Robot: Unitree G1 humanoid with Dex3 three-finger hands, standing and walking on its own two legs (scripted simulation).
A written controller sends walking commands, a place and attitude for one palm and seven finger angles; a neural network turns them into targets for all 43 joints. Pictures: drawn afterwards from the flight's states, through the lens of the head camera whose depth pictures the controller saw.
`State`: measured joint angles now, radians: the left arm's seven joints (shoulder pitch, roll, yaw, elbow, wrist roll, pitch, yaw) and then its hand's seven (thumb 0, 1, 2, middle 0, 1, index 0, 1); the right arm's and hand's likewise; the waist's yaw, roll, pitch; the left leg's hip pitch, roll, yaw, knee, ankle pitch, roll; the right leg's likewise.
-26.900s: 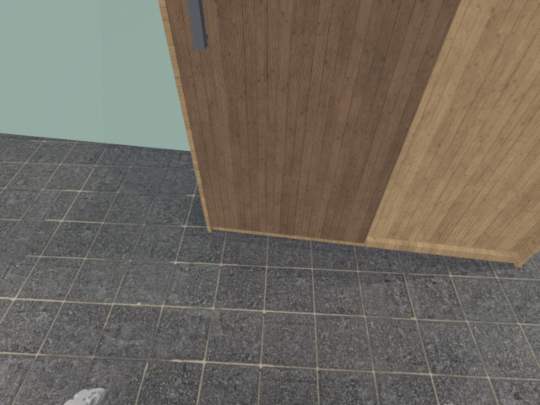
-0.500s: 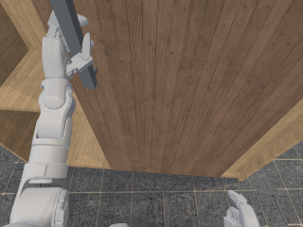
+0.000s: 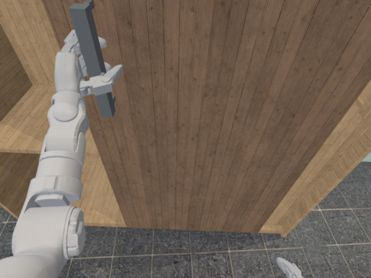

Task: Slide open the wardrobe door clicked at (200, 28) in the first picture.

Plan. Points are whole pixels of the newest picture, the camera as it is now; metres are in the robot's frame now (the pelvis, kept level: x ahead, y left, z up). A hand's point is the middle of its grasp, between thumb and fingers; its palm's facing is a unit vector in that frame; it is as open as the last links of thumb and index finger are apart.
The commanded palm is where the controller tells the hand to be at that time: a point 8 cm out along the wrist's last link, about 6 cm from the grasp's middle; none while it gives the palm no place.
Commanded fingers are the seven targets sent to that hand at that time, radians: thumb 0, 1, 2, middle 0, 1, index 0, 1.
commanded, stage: loosen the grip on the handle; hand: left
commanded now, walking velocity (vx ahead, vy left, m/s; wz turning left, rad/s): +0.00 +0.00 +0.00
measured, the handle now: (99, 64) +0.47 +0.21 +0.23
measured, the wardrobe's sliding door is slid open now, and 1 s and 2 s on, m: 0.53 0.53 0.53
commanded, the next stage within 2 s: slip the hand off the handle in 0.38 s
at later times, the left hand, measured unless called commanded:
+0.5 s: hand (105, 77) +0.43 +0.18 +0.23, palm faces +0.22 -0.97 -0.13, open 14.6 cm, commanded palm +0.40 +0.23 +0.22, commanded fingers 0.00 -0.55 0.20 -0.25 -1.15 -0.25 -1.15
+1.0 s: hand (68, 75) +0.42 +0.25 +0.23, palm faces +0.30 -0.95 -0.13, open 14.7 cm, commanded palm +0.40 +0.29 +0.22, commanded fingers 0.00 -0.55 0.20 -0.25 -1.15 -0.25 -1.15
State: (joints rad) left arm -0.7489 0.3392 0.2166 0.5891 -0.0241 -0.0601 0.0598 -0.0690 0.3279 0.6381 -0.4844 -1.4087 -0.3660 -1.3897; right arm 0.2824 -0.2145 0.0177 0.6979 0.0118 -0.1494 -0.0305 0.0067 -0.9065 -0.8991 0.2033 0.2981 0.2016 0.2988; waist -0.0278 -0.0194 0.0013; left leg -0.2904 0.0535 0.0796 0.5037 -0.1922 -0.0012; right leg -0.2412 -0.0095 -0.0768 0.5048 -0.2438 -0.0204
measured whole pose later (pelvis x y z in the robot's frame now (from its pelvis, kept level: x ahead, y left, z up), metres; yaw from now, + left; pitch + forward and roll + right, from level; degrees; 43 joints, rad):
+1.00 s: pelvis +0.03 +0.00 +0.00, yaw +0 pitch +0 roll +0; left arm -0.57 0.45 0.35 0.45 -0.11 -0.06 -0.06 -0.02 -0.55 0.20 -0.29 -1.17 -0.25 -1.15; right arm 0.27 -0.26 0.00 0.71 0.05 -0.05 -0.08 0.01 -0.91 -0.90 0.20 0.30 0.20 0.30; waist -0.01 0.01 0.00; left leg -0.25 0.05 0.08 0.48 -0.22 0.00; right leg -0.20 -0.01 -0.07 0.47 -0.26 -0.02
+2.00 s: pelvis +0.01 -0.01 +0.00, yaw +1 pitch -7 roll +0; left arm -0.21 0.41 0.37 0.03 -0.27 0.22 -0.21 -0.02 -0.56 0.20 -0.25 -1.15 -0.25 -1.16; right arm 0.17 -0.25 0.07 0.69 0.08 -0.11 -0.13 0.01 -0.91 -0.90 0.20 0.30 0.20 0.30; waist 0.05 0.05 0.02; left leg -0.14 0.05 0.05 0.44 -0.19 -0.01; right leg -0.08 0.00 -0.09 0.44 -0.25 -0.03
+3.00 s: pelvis +0.03 +0.01 +0.01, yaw +0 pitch -7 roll +0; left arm 0.44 0.33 0.33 -0.38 -0.09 -0.09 0.12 0.00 0.44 0.68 -0.22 -0.57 -0.22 -0.57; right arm 0.19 -0.24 0.00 0.69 -0.01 -0.15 -0.07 0.01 -0.91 -0.90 0.20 0.30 0.20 0.30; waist 0.06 0.06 0.05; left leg -0.06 0.03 0.08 0.39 -0.20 0.01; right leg 0.00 -0.01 -0.06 0.35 -0.23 0.00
